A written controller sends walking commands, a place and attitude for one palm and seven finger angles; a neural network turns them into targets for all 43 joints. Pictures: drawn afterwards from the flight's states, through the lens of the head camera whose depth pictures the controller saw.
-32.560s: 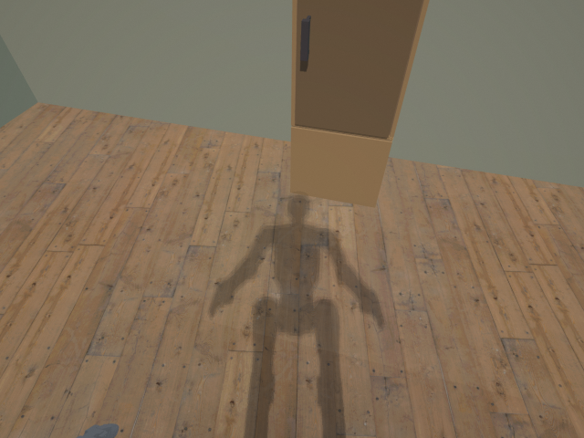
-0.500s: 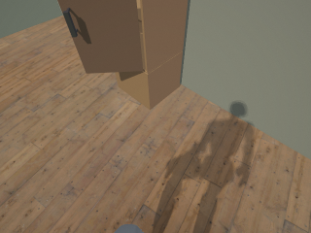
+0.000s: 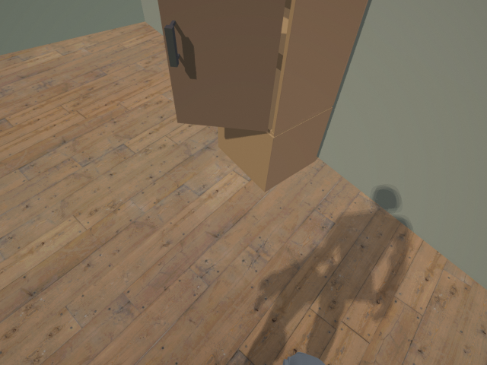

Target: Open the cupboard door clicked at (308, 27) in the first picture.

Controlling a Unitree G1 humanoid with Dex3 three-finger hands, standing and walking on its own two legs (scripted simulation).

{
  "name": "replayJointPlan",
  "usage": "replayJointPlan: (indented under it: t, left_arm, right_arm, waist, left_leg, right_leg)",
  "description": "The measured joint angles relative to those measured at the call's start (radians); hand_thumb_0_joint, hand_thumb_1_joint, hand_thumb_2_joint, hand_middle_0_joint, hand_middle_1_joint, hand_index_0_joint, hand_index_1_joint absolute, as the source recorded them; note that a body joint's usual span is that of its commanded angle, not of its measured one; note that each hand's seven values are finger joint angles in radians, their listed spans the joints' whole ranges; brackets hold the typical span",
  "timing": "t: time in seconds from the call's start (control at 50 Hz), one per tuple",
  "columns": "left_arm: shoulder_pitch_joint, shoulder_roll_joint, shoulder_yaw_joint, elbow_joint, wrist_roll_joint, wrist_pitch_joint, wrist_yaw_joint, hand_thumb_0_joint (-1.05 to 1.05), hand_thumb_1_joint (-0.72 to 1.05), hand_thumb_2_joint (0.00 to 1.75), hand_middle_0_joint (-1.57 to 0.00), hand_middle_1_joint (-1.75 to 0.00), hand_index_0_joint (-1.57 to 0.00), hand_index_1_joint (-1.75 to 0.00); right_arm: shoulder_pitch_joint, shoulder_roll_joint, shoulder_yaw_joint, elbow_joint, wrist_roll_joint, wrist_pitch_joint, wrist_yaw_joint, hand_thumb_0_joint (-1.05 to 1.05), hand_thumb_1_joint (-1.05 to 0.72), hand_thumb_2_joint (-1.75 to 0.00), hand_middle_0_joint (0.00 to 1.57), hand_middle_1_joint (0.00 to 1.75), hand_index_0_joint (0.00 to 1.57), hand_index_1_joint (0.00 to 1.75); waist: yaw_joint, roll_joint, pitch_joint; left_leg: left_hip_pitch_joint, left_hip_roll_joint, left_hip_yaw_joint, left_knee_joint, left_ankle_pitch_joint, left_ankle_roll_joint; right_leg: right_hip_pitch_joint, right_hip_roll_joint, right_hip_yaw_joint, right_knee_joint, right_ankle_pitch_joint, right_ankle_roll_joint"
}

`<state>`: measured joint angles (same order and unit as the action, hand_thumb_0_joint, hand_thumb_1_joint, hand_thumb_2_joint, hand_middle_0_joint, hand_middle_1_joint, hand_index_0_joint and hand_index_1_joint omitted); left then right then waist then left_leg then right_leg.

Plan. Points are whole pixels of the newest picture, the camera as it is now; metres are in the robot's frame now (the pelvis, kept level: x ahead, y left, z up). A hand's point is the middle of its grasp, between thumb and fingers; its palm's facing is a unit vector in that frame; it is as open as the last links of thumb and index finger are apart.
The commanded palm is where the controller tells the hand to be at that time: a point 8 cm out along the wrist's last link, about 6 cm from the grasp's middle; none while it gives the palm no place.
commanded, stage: take the last steps up to it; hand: left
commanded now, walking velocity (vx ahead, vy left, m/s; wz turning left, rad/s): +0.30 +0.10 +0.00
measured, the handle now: (173, 43) +1.03 +0.32 +0.01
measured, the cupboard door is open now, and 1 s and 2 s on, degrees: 46 46 46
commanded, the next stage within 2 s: come to a stop and stand still in 1.04 s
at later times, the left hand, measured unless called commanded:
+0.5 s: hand (160, 331) +0.20 +0.17 -0.16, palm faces +0.10 -0.97 -0.23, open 7.1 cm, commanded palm none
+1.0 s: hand (142, 242) +0.39 +0.27 -0.18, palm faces +0.05 -0.99 -0.17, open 7.4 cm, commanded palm none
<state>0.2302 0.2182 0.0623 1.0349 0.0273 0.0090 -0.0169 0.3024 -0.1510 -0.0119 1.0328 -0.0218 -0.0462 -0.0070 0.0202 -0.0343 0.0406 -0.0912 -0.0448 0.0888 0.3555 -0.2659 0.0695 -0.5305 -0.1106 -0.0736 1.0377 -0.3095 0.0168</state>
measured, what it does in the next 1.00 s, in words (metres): walks ahead: right foot, then left foot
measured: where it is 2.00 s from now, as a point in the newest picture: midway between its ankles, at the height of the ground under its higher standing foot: (219, 311)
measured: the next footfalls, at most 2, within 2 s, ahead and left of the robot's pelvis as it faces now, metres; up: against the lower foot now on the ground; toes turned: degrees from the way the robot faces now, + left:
right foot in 0.22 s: +0.20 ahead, -0.11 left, +0.00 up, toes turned -7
left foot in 0.72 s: +0.37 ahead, +0.16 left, +0.00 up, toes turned +8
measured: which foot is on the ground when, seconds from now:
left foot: down 0.00-0.24, up 0.26-0.70, down 0.72-1.00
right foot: up 0.00-0.20, down 0.22-0.72, up 0.74-1.00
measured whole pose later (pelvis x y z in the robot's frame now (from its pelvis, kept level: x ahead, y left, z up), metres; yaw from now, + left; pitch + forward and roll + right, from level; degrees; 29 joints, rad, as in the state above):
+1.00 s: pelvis +0.35 +0.09 +0.00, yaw -2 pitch +0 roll +1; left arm 0.21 0.18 0.07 1.05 0.03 -0.01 0.00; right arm 0.24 -0.17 -0.03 1.03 -0.02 -0.07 -0.02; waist 0.02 -0.05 0.05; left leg -0.14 -0.03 0.19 0.35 -0.23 0.08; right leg -0.55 -0.10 -0.06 1.03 -0.27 0.00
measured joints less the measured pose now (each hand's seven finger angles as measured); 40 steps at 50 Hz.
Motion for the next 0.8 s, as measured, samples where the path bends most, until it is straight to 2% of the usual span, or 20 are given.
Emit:
replayJointPlan:
  t: [0.12,0.2,0.24,0.26,0.3,0.34,0.38,0.46,0.58,0.66,0.72,0.76,0.8]
  left_arm:
    - [-0.089,-0.038,-0.014,-0.039,-0.003,-0.002,-0.001,0.01,0.91,0.9,-0.19,-0.3,-0.2,-0.29]
    - [-0.128,-0.057,-0.017,-0.067,-0.003,-0.013,-0.006,0.0,0.91,0.9,-0.19,-0.3,-0.2,-0.29]
    - [-0.139,-0.065,-0.017,-0.082,0.0,-0.04,-0.005,0.0,0.91,0.9,-0.2,-0.3,-0.2,-0.3]
    - [-0.142,-0.071,-0.017,-0.087,-0.002,-0.053,-0.002,0.0,0.91,0.9,-0.2,-0.3,-0.2,-0.3]
    - [-0.128,-0.08,-0.019,-0.09,-0.009,-0.063,0.006,0.0,0.91,0.9,-0.2,-0.3,-0.2,-0.3]
    - [-0.097,-0.089,-0.019,-0.079,-0.012,-0.064,0.015,0.0,0.91,0.9,-0.2,-0.3,-0.2,-0.3]
    - [-0.06,-0.092,0.001,-0.064,-0.022,-0.073,0.03,-0.01,0.92,0.9,-0.2,-0.3,-0.21,-0.3]
    - [-0.001,-0.054,0.015,-0.024,-0.013,-0.086,0.032,-0.03,0.96,0.9,-0.2,-0.3,-0.21,-0.3]
    - [0.096,-0.053,-0.005,0.051,-0.005,-0.086,0.018,-0.01,0.94,0.9,-0.2,-0.3,-0.2,-0.3]
    - [0.15,-0.063,-0.012,0.087,0.0,-0.075,0.016,-0.01,0.92,0.9,-0.2,-0.3,-0.2,-0.3]
    - [0.192,-0.068,-0.009,0.106,-0.001,-0.059,0.015,0.0,0.91,0.9,-0.2,-0.3,-0.2,-0.3]
    - [0.193,-0.068,-0.009,0.114,-0.005,-0.04,0.014,0.0,0.91,0.9,-0.2,-0.3,-0.2,-0.3]
    - [0.168,-0.062,-0.01,0.116,-0.007,-0.024,0.016,0.0,0.91,0.9,-0.2,-0.3,-0.2,-0.3]
  right_arm:
    - [0.089,0.02,0.003,0.067,-0.003,0.003,0.0,0.0,-0.9,-0.9,0.2,0.3,0.2,0.3]
    - [0.136,0.019,0.0,0.106,-0.006,0.006,-0.001,0.0,-0.9,-0.9,0.2,0.3,0.2,0.3]
    - [0.153,0.018,-0.004,0.126,0.003,0.01,0.001,0.0,-0.9,-0.9,0.2,0.3,0.2,0.3]
    - [0.148,0.015,-0.007,0.132,0.007,0.019,0.003,0.0,-0.9,-0.9,0.2,0.3,0.2,0.3]
    - [0.127,0.007,-0.018,0.136,0.006,0.037,0.007,0.0,-0.91,-0.9,0.2,0.3,0.2,0.3]
    - [0.093,-0.004,-0.029,0.126,0.0,0.051,0.01,0.01,-0.91,-0.9,0.2,0.3,0.2,0.3]
    - [0.058,-0.01,-0.037,0.105,-0.004,0.054,0.013,0.01,-0.91,-0.9,0.2,0.3,0.2,0.3]
    - [0.001,-0.016,-0.048,0.059,-0.009,0.049,0.021,0.0,-0.91,-0.9,0.19,0.3,0.19,0.3]
    - [-0.098,-0.035,-0.05,0.009,-0.006,0.048,0.038,0.0,-0.91,-0.9,0.19,0.3,0.19,0.3]
    - [-0.162,-0.039,-0.044,-0.017,-0.003,0.042,0.048,0.0,-0.91,-0.9,0.19,0.3,0.19,0.3]
    - [-0.195,-0.041,-0.034,-0.042,-0.004,0.019,0.048,0.0,-0.91,-0.9,0.19,0.3,0.19,0.3]
    - [-0.213,-0.036,-0.03,-0.059,-0.009,-0.006,0.035,0.0,-0.91,-0.9,0.19,0.3,0.19,0.3]
    - [-0.212,-0.022,-0.022,-0.068,-0.009,-0.016,0.019,0.0,-0.91,-0.9,0.19,0.3,0.2,0.3]
  waist:
    - [-0.033,0.017,0.008]
    - [-0.057,0.033,0.018]
    - [-0.058,0.046,0.03]
    - [-0.062,0.054,0.042]
    - [-0.063,0.062,0.05]
    - [-0.06,0.064,0.042]
    - [-0.056,0.058,0.027]
    - [-0.037,0.042,-0.004]
    - [0.005,0.034,-0.014]
    - [0.039,0.023,-0.003]
    - [0.052,0.013,0.004]
    - [0.045,0.003,0.021]
    - [0.043,-0.01,0.034]
  left_leg:
    - [0.095,-0.025,0.0,-0.05,-0.036,-0.004]
    - [0.124,-0.022,0.005,0.008,-0.117,-0.02]
    - [0.076,-0.002,-0.002,0.173,-0.194,-0.027]
    - [0.015,0.009,-0.017,0.334,-0.224,-0.029]
    - [-0.12,0.022,-0.044,0.624,-0.211,-0.035]
    - [-0.239,0.052,-0.054,0.753,-0.122,-0.048]
    - [-0.329,0.088,-0.063,0.761,-0.048,-0.064]
    - [-0.428,0.138,-0.068,0.648,0.044,-0.095]
    - [-0.444,0.145,-0.046,0.445,0.093,-0.116]
    - [-0.392,0.12,-0.017,0.307,0.075,-0.104]
    - [-0.295,0.095,0.008,0.169,0.068,-0.082]
    - [-0.294,0.08,0.024,0.213,0.085,-0.032]
    - [-0.274,0.069,0.045,0.239,0.032,-0.011]
  right_leg:
    - [0.009,0.01,-0.013,-0.22,0.056,-0.008]
    - [0.09,0.042,-0.033,-0.367,0.06,-0.031]
    - [0.138,0.061,-0.046,-0.408,0.101,-0.074]
    - [0.146,0.064,-0.059,-0.385,0.082,-0.088]
    - [0.181,0.069,-0.078,-0.393,0.045,-0.092]
    - [0.224,0.079,-0.085,-0.457,0.053,-0.081]
    - [0.264,0.088,-0.088,-0.534,0.076,-0.079]
    - [0.341,0.093,-0.089,-0.659,0.103,-0.076]
    - [0.438,0.074,-0.081,-0.738,0.083,-0.038]
    - [0.483,0.047,-0.077,-0.722,0.028,0.003]
    - [0.485,0.02,-0.067,-0.628,-0.056,0.035]
    - [0.399,-0.003,-0.037,-0.384,-0.15,0.007]
    - [0.27,0.005,0.017,-0.088,-0.177,-0.02]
